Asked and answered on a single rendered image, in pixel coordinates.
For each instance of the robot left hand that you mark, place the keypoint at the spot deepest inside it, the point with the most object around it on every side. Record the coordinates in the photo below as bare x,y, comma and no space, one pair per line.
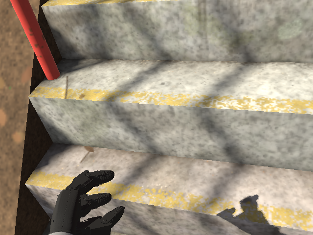
73,203

